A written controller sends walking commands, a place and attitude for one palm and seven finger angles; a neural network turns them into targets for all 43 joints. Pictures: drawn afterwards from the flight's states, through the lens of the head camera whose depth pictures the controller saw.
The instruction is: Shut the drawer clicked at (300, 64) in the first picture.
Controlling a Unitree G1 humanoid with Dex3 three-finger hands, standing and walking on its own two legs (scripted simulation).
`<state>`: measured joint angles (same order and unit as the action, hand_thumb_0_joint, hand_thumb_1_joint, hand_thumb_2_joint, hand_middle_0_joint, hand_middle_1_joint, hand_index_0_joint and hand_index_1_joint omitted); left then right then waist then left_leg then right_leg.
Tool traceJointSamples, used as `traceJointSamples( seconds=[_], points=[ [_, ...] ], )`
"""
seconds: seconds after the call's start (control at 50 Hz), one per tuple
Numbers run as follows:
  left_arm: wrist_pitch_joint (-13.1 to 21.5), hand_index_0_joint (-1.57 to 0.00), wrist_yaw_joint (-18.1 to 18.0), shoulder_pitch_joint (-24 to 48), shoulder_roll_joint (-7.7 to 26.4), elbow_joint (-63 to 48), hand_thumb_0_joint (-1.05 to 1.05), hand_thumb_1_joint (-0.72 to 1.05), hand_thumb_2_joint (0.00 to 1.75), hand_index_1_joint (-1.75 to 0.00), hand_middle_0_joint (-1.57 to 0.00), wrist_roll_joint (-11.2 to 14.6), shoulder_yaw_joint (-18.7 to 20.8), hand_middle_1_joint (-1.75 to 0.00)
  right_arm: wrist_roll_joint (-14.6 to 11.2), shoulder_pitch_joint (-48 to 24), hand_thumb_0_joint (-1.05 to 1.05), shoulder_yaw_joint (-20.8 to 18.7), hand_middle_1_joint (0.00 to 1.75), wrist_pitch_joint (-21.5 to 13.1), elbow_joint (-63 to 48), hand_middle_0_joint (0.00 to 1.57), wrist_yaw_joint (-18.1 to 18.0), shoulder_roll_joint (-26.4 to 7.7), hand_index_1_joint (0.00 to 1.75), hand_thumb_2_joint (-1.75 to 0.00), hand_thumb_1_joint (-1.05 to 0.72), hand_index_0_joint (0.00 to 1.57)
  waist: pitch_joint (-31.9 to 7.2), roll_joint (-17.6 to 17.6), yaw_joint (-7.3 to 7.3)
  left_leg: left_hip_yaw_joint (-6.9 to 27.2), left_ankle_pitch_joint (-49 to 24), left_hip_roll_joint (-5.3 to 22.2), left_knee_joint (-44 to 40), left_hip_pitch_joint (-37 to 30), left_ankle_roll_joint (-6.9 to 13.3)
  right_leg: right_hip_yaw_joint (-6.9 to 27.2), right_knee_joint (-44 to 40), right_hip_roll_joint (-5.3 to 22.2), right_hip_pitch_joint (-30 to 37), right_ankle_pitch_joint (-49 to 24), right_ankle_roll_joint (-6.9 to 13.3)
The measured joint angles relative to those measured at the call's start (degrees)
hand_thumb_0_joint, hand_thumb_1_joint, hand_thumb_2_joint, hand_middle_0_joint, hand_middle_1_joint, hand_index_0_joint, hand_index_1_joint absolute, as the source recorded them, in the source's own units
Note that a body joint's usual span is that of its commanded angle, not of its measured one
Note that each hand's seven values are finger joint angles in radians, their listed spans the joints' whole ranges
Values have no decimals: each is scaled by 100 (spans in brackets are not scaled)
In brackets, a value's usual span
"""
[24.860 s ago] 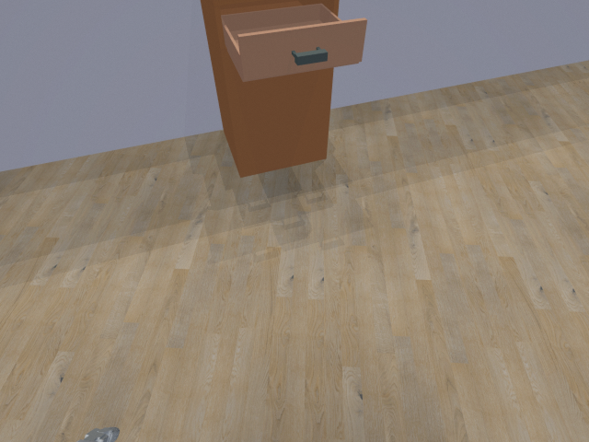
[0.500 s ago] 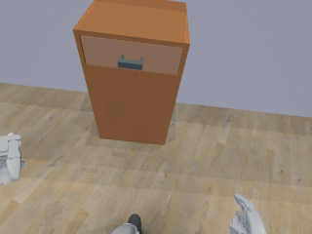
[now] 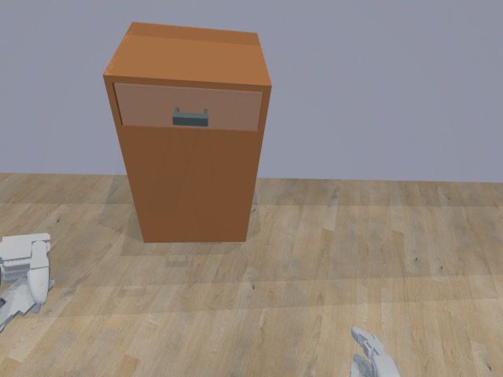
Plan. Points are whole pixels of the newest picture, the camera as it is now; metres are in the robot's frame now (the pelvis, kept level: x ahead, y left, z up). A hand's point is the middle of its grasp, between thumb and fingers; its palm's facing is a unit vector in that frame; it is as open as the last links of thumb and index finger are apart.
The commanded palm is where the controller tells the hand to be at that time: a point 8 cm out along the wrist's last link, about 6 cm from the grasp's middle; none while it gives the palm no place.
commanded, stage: stop stepping back and stand still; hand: left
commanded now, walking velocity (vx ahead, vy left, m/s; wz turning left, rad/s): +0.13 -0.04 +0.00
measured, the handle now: (191, 115) +0.85 +0.20 -0.05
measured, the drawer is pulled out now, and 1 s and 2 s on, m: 0.00 0.00 0.00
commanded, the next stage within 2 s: let the arm hang, fingers relaxed in 0.42 s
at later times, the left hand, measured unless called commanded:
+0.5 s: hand out of the picture +0.14 +0.27 +0.16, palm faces +0.37 -0.79 -0.50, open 3.2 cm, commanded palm none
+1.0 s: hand out of the picture -0.12 +0.25 -0.18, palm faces +0.08 -0.97 -0.23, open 4.3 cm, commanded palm none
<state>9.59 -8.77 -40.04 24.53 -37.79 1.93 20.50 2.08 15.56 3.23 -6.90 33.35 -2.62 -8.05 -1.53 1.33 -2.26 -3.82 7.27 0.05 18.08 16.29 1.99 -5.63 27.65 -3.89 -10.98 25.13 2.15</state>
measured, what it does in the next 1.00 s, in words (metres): steps on the spot: right foot, then right foot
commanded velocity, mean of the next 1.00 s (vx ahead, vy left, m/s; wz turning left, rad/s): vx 0.06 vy -0.04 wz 0.00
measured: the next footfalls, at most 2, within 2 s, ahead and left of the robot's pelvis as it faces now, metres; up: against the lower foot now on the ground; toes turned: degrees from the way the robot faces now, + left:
right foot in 0.04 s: +0.03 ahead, -0.11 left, +0.00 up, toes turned -5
right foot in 0.46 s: -0.02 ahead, -0.07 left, +0.00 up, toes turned -4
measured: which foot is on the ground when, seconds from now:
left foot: down 0.00-0.44, up 0.46-0.60, down 0.62-1.00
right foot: up 0.00-0.02, down 0.04-0.18, up 0.20-0.44, down 0.46-1.00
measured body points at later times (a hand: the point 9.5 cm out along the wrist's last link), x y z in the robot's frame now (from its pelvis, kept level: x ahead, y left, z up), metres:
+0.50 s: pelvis -0.04 +0.02 -0.02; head -0.04 +0.03 +0.43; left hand +0.12 +0.31 +0.19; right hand +0.11 -0.19 -0.11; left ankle +0.04 +0.11 -0.74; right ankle -0.06 -0.07 -0.76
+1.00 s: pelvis -0.04 +0.06 -0.01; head -0.01 +0.07 +0.44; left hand -0.13 +0.30 -0.16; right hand -0.03 -0.17 -0.16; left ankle -0.01 +0.15 -0.75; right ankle -0.06 -0.07 -0.75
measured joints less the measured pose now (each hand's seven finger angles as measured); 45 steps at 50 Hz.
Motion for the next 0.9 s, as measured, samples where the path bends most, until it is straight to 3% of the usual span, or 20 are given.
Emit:
traceJointSamples(
  seconds=[0.04,0.1,0.14,0.18,0.22,0.26,0.3,0.34,0.42,0.44,0.46,0.48,0.52,0.56,0.62,0.64,0.7,0.76,0.78,0.9],
  points=[
    [-15,-140,8,-70,194,-26,1,89,90,-160,-141,22,148,-160,13,-35,1,-69,30,118,-47,20,-59,-86,30,-90,-90,20,-21,76,66,-123,375,-109,541,395,-104,131,-527,107,227,-38,189],
    [-7,-140,20,222,143,158,1,88,90,-160,-141,71,217,-160,-24,-220,1,-234,30,264,212,20,-99,-319,30,-90,-90,20,146,-107,242,2,915,-24,2025,915,-236,109,-228,128,2,-1119,188],
    [28,-140,-11,403,7,316,1,88,89,-160,-141,66,225,-160,-77,-171,1,-304,30,306,396,20,-111,-402,30,-90,-90,20,94,-98,275,74,1196,53,2482,893,-200,77,156,207,-98,-1028,66],
    [2,-140,-47,591,-219,403,1,88,90,-160,-141,51,173,-160,-113,-67,1,-336,30,304,463,20,-156,-491,30,-90,-90,20,-6,-100,250,101,1313,181,2177,611,-114,-48,696,328,-278,-509,-8],
    [-26,-141,-63,909,-447,512,1,88,90,-160,-141,24,93,-160,-118,-97,1,-363,30,221,503,20,-212,-519,30,-90,-90,20,102,-61,192,10,689,120,2165,618,114,120,1651,360,-633,246,-22],
    [-72,-141,-34,1120,-497,625,1,89,90,-160,-141,-27,58,-160,-99,-132,1,-352,30,143,544,20,-186,-399,30,-90,-90,20,224,15,112,-26,548,28,2001,491,201,384,2731,259,-1013,312,-9],
    [-85,-141,-2,1070,-374,550,1,89,90,-160,-141,-55,78,-160,-76,-97,1,-281,30,92,541,20,-93,-221,30,-90,-90,20,254,80,38,-1,351,-14,1541,292,164,384,3142,173,-1191,99,-12],
    [-36,-140,9,803,-252,365,1,89,90,-160,-141,-63,104,-160,-57,-14,1,-194,30,89,476,20,0,-77,30,-90,-90,20,204,50,19,-4,157,50,1045,127,91,168,2816,114,-1107,-3,0],
    [2,-140,6,237,-71,151,1,89,90,-160,-141,-28,131,-160,-22,133,1,-100,30,189,233,20,27,31,30,-90,-90,20,31,-206,69,-2,250,162,542,113,-55,-234,1027,-21,-295,423,115],
    [-26,-140,2,156,15,110,1,89,90,-160,-141,-17,178,-160,-24,134,1,-92,30,221,167,20,16,42,30,-90,-90,20,-7,-184,92,-42,463,118,680,252,-112,-183,457,-4,-27,412,181],
    [-39,-140,-13,82,137,40,1,89,90,-160,-141,-2,285,-160,-40,115,1,-82,30,247,82,20,13,58,30,-90,-90,20,-56,-30,132,-149,746,-8,1038,520,-162,87,-106,119,184,371,318],
    [-29,-140,-3,126,141,40,1,89,90,-160,-141,20,316,-160,-57,14,1,-96,30,265,76,20,10,4,30,-90,-90,20,-26,-34,234,-134,913,-1,1620,809,-204,177,-334,176,121,-388,346],
    [40,-140,29,348,3,239,1,88,90,-160,-141,43,251,-160,-62,-231,1,-155,30,294,299,20,11,-144,30,-90,-90,20,111,-228,313,60,1050,133,2499,1034,-257,124,-36,137,-43,-1034,183],
    [34,-140,227,931,-153,1226,0,89,90,-159,-141,-223,-118,-160,-107,-286,1,-327,30,242,641,20,221,-303,30,-90,-90,20,-41,-315,309,89,1353,165,2895,1153,-292,3,355,278,-243,-779,21],
    [-582,-138,521,1820,-646,3530,0,89,90,-157,-138,-344,-762,-158,-79,-271,1,-425,30,515,890,20,374,-621,30,-90,-90,20,-241,-488,269,214,704,217,2371,799,-172,-141,1091,518,-514,-239,-143],
    [-789,-136,584,2021,-817,4331,0,89,90,-156,-137,-370,-944,-157,-44,-282,1,-447,30,588,969,20,376,-698,30,-90,-90,20,-263,-551,227,256,935,189,2338,742,-132,-181,1290,565,-573,-116,-205],
    [-1261,-129,721,2319,-1177,6468,0,90,90,-149,-129,-413,-1408,-150,29,-385,1,-436,30,766,1260,20,323,-622,30,-90,-91,20,-70,-315,156,133,1213,53,2431,602,-61,-70,1443,725,-489,-25,-261],
    [-1416,-119,733,2281,-1468,7943,1,91,90,-140,-120,-410,-1785,-142,33,-347,1,-342,29,761,1491,20,276,-448,30,-90,-91,20,148,-69,78,71,1023,49,2140,395,-33,-19,1137,714,-301,-201,-296],
    [-1398,-116,624,2270,-1434,8260,1,90,89,-136,-117,-455,-1757,-142,26,-305,1,-311,29,757,1584,20,260,-376,30,-90,-91,20,216,-1,90,84,957,67,2010,348,-33,-35,967,683,-238,-304,-292],
    [-1247,-94,792,2007,-1140,9440,1,90,89,-114,-96,-287,-1821,-121,-19,-6,1,-271,29,849,2208,20,203,-153,30,-90,-91,20,448,62,305,103,437,50,1105,136,-19,-80,-37,622,13,-891,-258]
  ],
)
